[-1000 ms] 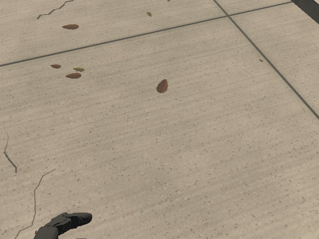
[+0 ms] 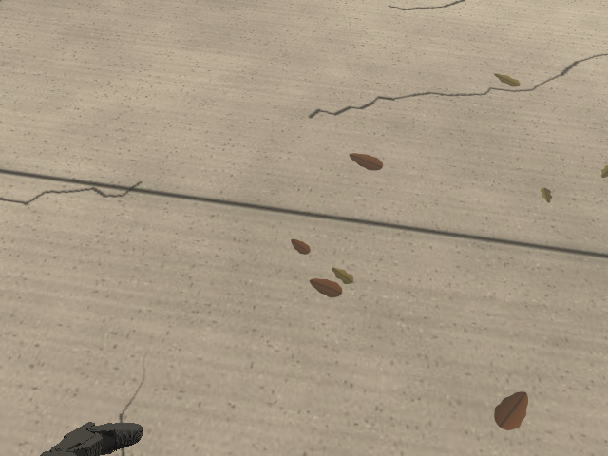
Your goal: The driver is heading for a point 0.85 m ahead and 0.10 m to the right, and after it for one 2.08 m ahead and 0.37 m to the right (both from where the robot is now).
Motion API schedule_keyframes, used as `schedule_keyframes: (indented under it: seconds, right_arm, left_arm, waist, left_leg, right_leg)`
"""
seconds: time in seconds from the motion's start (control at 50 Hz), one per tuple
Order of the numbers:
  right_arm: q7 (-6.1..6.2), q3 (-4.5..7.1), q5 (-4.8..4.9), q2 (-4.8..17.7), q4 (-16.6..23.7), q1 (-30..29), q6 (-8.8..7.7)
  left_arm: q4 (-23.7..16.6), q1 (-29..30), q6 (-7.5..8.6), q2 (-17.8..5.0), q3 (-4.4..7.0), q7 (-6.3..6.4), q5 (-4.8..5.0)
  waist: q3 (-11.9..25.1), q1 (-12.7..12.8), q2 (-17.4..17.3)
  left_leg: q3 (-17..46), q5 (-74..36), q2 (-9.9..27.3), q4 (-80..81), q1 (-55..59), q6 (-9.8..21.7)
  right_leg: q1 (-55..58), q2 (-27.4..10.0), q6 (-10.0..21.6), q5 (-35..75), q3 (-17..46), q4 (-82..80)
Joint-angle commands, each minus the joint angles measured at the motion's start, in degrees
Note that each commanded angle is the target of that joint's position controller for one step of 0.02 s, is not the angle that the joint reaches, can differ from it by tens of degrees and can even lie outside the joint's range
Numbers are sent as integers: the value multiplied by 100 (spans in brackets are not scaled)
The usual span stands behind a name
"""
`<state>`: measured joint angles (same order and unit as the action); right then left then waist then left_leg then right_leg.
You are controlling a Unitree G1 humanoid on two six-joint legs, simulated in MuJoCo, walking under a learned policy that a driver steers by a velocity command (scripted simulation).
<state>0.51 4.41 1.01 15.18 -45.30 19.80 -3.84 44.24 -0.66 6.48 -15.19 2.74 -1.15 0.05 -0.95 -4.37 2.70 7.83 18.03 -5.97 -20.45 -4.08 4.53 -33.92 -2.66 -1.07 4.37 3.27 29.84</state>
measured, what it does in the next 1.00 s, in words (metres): walks ahead: right foot, then left foot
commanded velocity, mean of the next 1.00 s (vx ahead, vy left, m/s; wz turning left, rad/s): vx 0.50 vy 0.00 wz -0.01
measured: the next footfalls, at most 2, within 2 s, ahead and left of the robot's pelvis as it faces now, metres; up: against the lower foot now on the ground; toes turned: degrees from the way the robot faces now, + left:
right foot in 0.08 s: +0.23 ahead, -0.13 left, +0.00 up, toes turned +2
left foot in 0.62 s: +0.51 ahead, +0.12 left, +0.00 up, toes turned +4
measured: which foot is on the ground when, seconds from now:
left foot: down 0.00-0.08, up 0.10-0.60, down 0.62-1.00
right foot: up 0.00-0.06, down 0.08-0.62, up 0.64-1.00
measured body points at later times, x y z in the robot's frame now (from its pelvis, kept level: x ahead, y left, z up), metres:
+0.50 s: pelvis +0.28 -0.03 +0.00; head +0.31 -0.03 +0.45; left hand +0.25 +0.25 -0.13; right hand +0.50 -0.25 -0.09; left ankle +0.45 +0.14 -0.70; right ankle +0.19 -0.14 -0.74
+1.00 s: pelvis +0.54 +0.03 +0.00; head +0.56 +0.03 +0.45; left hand +0.72 +0.27 -0.11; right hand +0.56 -0.26 -0.12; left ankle +0.47 +0.12 -0.74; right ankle +0.71 -0.15 -0.68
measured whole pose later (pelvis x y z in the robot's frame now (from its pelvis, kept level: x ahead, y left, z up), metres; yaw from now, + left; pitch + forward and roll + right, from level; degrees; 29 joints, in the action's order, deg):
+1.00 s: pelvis +0.54 +0.03 +0.00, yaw -4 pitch +1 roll +2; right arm -0.1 3.6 -0.6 15.1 -48.8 19.1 -5.7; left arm 46.2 -8.5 2.8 -16.0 3.1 -1.4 1.0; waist -0.2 -3.4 2.7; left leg -8.7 13.2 -2.9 -11.2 0.3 2.6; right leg -40.2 -5.7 0.2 3.7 4.0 42.8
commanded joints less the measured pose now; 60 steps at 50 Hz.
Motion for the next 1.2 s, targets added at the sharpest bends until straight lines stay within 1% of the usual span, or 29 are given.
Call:
schedule_keyframes:
  seconds: [0.02,0.06,0.08,0.1,0.12,0.14,0.16,0.18,0.22,0.26,0.32,0.42,0.52,0.56,0.6,0.62,0.64,0.66,0.68,0.7,0.74,0.78,0.84,0.96,1.06,1.12,1.16,1.18,1.2]
  right_arm:
    - [51,202,-14,847,127,307,-1]
    - [60,184,-26,835,170,140,46]
    - [42,109,-68,680,254,38,46]
    - [45,5,-159,420,327,389,11]
    - [21,-81,50,141,267,1097,-68]
    - [22,9,139,710,242,641,-97]
    - [12,49,116,887,419,-71,-107]
    - [12,37,16,821,497,-402,-115]
    - [-8,54,-59,642,525,-374,-105]
    - [-9,18,-38,444,487,-242,-65]
    - [7,-41,-89,337,677,-726,-57]
    - [-84,-121,-41,187,874,-1607,-120]
    - [-238,-113,24,295,1162,-2263,-185]
    - [-273,-58,13,449,1151,-2052,-211]
    - [-217,149,-38,840,779,-771,-209]
    - [-147,271,-118,1255,583,312,-185]
    - [-168,345,-141,1685,466,558,-152]
    - [-174,206,-73,1106,468,634,-131]
    - [-164,121,-59,919,509,207,-135]
    - [-166,78,-79,816,558,-180,-130]
    - [-196,3,-161,542,576,-629,-171]
    - [-210,28,-146,550,474,-683,-267]
    - [-145,86,-197,697,278,-569,-331]
    - [-29,102,-160,841,41,-379,-285]
    - [13,159,-64,975,-231,25,-94]
    - [85,215,-27,1173,-197,-137,45]
    - [167,212,-21,1220,-111,-322,150]
    - [196,138,-105,1078,50,-264,99]
    - [71,-135,-289,242,317,399,-83]
  left_arm:
    - [-523,506,173,-641,150,-66,16]
    - [-342,-208,215,-822,249,-51,0]
    - [-176,-1002,231,-1035,335,-27,-66]
    - [-71,-1923,214,-1406,426,-17,-99]
    - [224,-2397,137,-1511,483,-89,-33]
    - [184,-2286,120,-987,349,-102,124]
    - [91,-1818,75,-755,267,-77,115]
    - [12,-1460,33,-685,211,-72,31]
    - [5,-1216,35,-527,142,-68,-67]
    - [89,-1298,60,-558,144,-58,-21]
    - [209,-1498,47,-816,211,9,29]
    - [389,-1911,-60,-915,209,65,109]
    - [608,-2293,-206,-1003,219,88,139]
    - [625,-2207,-265,-1112,253,119,142]
    - [571,-2039,-307,-1067,223,143,128]
    - [400,-1993,-284,-813,107,155,-4]
    - [320,-2727,-154,-90,-112,107,8]
    - [415,-2450,-45,-685,15,63,124]
    - [228,-1901,16,-958,97,35,237]
    - [171,-1591,27,-895,86,52,206]
    - [213,-1613,-89,-772,124,62,123]
    - [288,-1801,-255,-531,97,77,151]
    - [148,-1451,-356,-475,115,109,133]
    - [-146,-543,-293,-316,72,-30,92]
    - [-618,172,-295,-277,32,-196,106]
    - [-770,-58,-314,-457,128,-282,113]
    - [-486,-1435,-329,-914,400,-235,104]
    - [-352,-2244,-366,-1450,585,-109,55]
    - [-470,-1995,-345,-1989,629,-69,0]
  waist:
    - [-36,39,-947]
    - [255,449,-1011]
    - [916,814,-862]
    - [1806,955,19]
    - [2211,762,1712]
    - [1543,951,882]
    - [742,964,331]
    - [337,809,-77]
    - [177,517,77]
    - [224,436,252]
    - [105,521,123]
    - [-47,835,112]
    - [-256,952,171]
    - [-115,729,261]
    - [706,43,173]
    - [1572,-360,-384]
    - [2261,31,-1954]
    - [2207,-204,-1483]
    - [1291,-149,-1166]
    - [841,19,-720]
    - [425,378,-678]
    - [333,526,-741]
    - [51,505,-616]
    - [-203,186,-525]
    - [-425,-56,-496]
    - [-102,230,-764]
    - [645,1007,-739]
    - [1242,1305,-69]
    - [1930,556,1317]
  left_leg:
    - [1064,-2017,1698,123,193,705]
    - [953,-3331,1515,-571,322,543]
    - [700,-3518,1208,-1615,-63,382]
    - [289,-1918,620,-3405,-1428,98]
    - [73,1505,-33,-4971,-3289,-227]
    - [404,1409,323,-5506,-3989,-187]
    - [157,842,596,-5452,-4180,-163]
    - [-65,397,851,-5186,-3966,-176]
    - [-155,-33,1166,-4595,-3436,-206]
    - [-316,-122,1229,-4223,-3267,-277]
    - [-456,-740,1312,-3354,-3551,-441]
    - [-710,-2137,1090,-1666,-3153,-470]
    - [-740,-1801,924,-996,-3217,-283]
    - [-807,-1415,803,-801,-2777,-120]
    - [-1003,-1569,593,-584,-833,183]
    - [73,-1882,1598,-849,950,575]
    - [2722,-917,2874,-326,2786,1502]
    - [3245,-160,2828,111,2700,1444]
    - [2379,-350,2613,233,1949,1186]
    - [1719,-885,2355,360,1137,1045]
    - [880,-1535,2037,757,43,899]
    - [426,-1682,1979,1092,-428,918]
    - [-140,-1902,1996,1358,-545,896]
    - [-1168,-2139,1848,1451,-193,552]
    - [-1445,-2686,2184,1024,883,446]
    - [-1702,-4977,2240,111,1172,242]
    - [-1972,-6037,1923,-1850,687,-53]
    - [-1975,-4267,1612,-3651,-735,-375]
    - [-1385,1681,296,-5761,-3280,-788]
  right_leg:
    - [253,91,238,-451,-108,-217]
    - [1169,283,498,-660,-338,-505]
    - [2449,-68,784,-389,-42,-291]
    - [4348,-1122,1329,-319,1323,-41]
    - [5616,-2026,2025,-1840,3801,-950]
    - [5267,-1897,1782,-3144,3904,-1271]
    - [4427,-1695,1526,-3008,3038,-1388]
    - [3613,-1475,1447,-2335,2441,-1534]
    - [2840,-1108,1389,-1373,1736,-1773]
    - [2643,-964,1444,-766,1274,-1947]
    - [2647,-970,1511,-69,844,-2149]
    - [2720,-702,1235,11,189,-2162]
    - [3484,-1111,1159,135,351,-1823]
    - [3718,-1197,1044,865,345,-1448]
    - [3377,-807,802,2188,-29,29]
    - [2206,-490,591,816,-273,1740]
    - [-93,531,255,-3150,-302,3702]
    - [-784,314,299,-3762,372,4385]
    - [-1124,37,354,-3295,272,4461]
    - [-954,-220,337,-2777,116,4205]
    - [-392,-511,257,-2250,137,3700]
    - [-91,-549,177,-2036,152,3498]
    - [-504,-518,67,-1360,356,3001]
    - [-496,-332,116,221,26,1288]
    - [-885,-226,339,-423,-324,634]
    - [-189,161,622,-1306,-793,556]
    - [1724,660,943,-1094,-979,128]
    - [3514,-77,1306,28,237,34]
    - [5499,-1685,2543,957,3374,-217]
Keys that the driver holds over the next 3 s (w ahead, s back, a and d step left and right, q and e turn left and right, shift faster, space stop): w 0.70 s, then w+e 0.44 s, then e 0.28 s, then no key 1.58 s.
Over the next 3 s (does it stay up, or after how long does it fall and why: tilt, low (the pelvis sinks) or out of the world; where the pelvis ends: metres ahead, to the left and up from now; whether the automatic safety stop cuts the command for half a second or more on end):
stays up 0.85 -0.08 0.00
